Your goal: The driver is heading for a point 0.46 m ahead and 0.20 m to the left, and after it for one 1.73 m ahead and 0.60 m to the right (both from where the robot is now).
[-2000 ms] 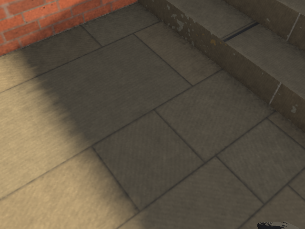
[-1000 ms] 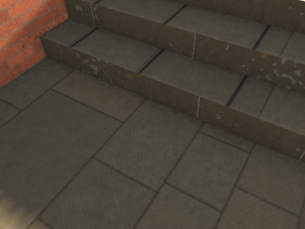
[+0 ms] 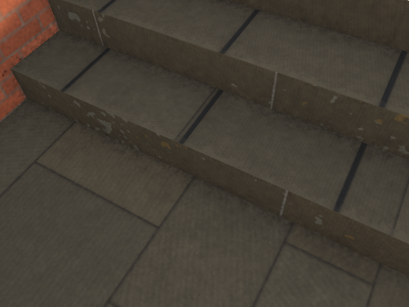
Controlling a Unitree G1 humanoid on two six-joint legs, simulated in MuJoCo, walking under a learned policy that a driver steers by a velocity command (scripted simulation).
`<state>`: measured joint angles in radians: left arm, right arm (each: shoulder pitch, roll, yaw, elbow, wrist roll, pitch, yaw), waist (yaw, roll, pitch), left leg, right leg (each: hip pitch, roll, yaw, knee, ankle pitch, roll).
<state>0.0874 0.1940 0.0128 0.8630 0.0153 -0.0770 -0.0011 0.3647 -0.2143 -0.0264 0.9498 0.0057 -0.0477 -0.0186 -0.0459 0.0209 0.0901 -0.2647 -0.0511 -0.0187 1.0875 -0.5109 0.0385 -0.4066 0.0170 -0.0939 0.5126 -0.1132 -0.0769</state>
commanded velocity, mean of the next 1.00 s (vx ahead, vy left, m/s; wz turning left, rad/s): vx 0.04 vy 0.00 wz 0.49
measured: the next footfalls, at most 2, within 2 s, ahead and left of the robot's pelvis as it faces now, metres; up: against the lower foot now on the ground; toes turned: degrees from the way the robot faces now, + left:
left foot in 0.40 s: +0.05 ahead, +0.12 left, +0.00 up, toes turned +15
right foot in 0.88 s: +0.12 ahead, -0.06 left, +0.00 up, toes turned +32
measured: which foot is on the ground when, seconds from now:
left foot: up 0.00-0.38, down 0.40-0.88, up 0.90-1.00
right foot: down 0.00-0.40, up 0.42-0.86, down 0.88-1.00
